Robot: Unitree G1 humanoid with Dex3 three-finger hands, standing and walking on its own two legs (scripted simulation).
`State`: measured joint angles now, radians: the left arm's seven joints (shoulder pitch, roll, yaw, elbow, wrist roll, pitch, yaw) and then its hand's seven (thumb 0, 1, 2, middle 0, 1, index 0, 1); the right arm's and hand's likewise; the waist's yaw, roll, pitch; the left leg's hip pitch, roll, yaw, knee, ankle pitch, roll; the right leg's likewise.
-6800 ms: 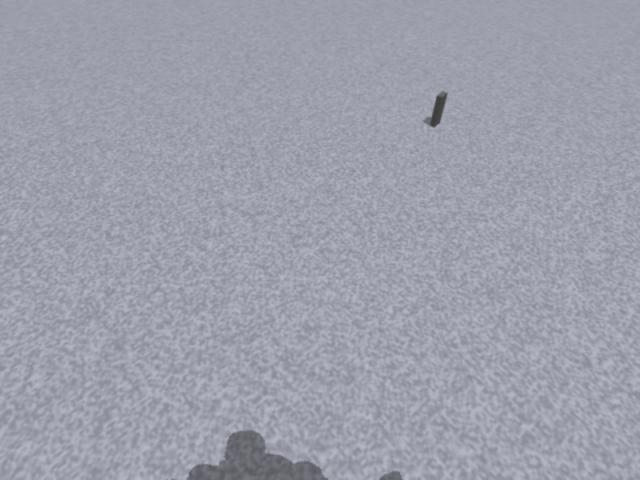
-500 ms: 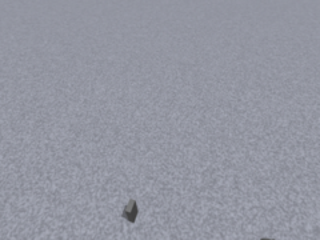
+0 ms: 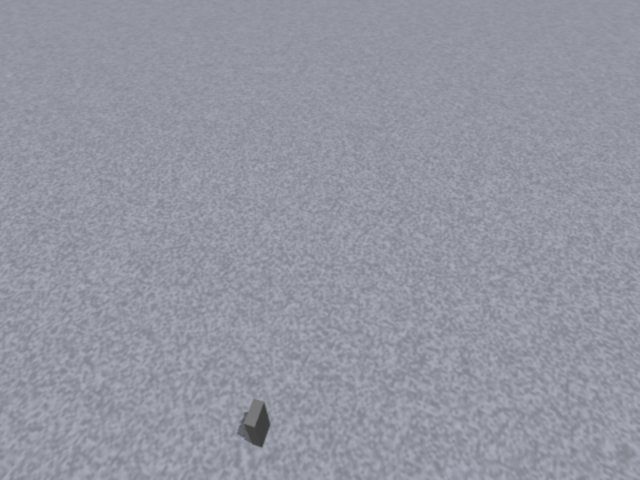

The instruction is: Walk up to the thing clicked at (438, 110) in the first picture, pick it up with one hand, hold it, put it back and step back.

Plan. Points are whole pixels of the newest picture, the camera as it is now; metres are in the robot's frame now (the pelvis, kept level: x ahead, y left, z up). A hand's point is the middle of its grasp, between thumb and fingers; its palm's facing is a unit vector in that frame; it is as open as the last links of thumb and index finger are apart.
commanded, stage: walk up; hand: left
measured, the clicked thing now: (258, 424) +0.41 +0.17 -0.69
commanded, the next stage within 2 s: stand in 0.24 s
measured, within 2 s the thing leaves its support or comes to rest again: neither
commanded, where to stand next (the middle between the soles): +0.07 -0.01 m, yaw +0 degrees
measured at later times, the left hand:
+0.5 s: hand out of the picture +0.08 +0.25 -0.16, palm faces -0.01 -0.94 -0.34, open 7.4 cm
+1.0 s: hand out of the picture +0.08 +0.25 -0.15, palm faces -0.02 -0.94 -0.35, open 7.4 cm
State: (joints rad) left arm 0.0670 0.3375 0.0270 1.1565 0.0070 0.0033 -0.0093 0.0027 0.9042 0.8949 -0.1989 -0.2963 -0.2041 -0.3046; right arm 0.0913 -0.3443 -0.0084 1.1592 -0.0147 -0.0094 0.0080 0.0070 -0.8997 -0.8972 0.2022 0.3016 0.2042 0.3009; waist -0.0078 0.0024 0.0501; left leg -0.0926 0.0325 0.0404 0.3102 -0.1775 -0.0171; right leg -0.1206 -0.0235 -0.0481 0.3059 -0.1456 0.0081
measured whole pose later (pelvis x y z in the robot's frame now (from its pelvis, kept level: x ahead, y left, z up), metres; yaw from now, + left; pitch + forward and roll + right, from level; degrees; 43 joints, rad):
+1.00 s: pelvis +0.01 -0.01 +0.00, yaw +0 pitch -2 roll +0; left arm 0.11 0.35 0.00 1.14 0.01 -0.01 0.00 0.00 0.90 0.89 -0.20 -0.30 -0.20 -0.30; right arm 0.11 -0.35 0.00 1.14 -0.02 0.00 0.01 0.01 -0.90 -0.90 0.20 0.30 0.20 0.30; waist 0.00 0.01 0.05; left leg -0.08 0.04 0.03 0.29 -0.18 -0.03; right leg -0.11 -0.02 -0.05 0.31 -0.16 0.00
